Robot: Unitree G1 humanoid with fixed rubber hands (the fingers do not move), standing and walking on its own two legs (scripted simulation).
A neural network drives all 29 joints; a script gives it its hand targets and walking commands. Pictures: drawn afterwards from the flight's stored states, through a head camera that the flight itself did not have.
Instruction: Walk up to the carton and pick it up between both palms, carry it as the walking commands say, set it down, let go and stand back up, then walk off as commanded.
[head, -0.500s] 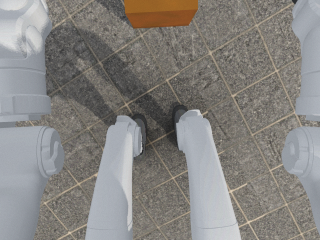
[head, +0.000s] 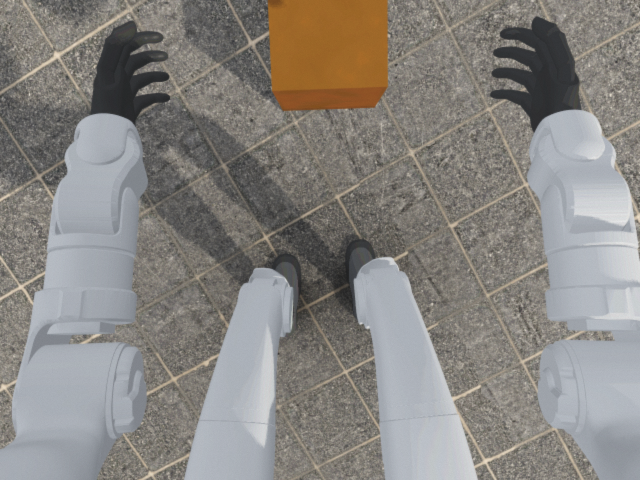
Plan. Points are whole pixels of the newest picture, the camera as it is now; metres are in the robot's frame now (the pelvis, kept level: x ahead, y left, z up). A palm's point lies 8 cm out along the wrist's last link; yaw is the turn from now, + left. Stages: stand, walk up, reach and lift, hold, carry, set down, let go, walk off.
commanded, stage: let go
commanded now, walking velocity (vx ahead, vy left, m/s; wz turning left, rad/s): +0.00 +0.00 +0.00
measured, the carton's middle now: (327, 49) +0.66 -0.02 -0.58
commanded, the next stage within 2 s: stand in 1.10 s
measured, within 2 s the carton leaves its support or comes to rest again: neither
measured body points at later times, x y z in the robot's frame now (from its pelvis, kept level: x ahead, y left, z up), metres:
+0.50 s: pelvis +0.06 +0.00 +0.08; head +0.15 +0.00 +0.52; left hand +0.32 +0.22 +0.00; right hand +0.30 -0.24 +0.00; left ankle +0.08 +0.10 -0.64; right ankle +0.11 -0.09 -0.64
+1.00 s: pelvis +0.11 +0.02 +0.10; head +0.14 +0.02 +0.55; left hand +0.29 +0.25 +0.02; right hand +0.28 -0.21 +0.02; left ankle +0.08 +0.10 -0.64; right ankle +0.11 -0.09 -0.64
